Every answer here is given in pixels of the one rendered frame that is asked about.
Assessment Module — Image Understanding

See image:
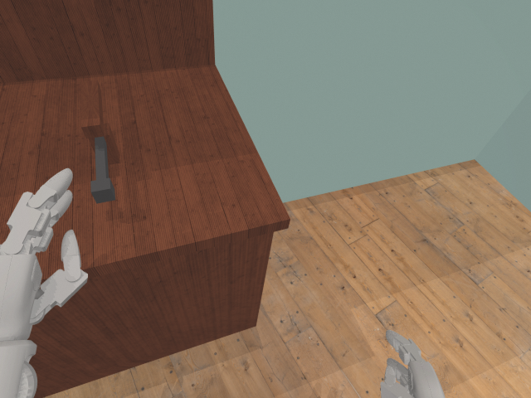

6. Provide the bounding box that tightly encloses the left robot forearm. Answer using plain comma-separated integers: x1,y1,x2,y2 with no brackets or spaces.
0,340,37,398

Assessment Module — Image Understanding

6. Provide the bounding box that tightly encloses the tap lever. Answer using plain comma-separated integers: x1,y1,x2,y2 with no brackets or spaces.
90,137,115,203

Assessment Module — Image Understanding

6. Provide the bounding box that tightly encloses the counter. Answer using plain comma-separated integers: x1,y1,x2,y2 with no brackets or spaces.
0,0,290,398

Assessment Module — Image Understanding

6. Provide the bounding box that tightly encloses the robot right hand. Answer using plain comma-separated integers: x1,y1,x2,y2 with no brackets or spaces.
380,330,445,398

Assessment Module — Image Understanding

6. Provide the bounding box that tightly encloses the robot left hand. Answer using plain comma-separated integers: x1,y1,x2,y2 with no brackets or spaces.
0,168,88,341

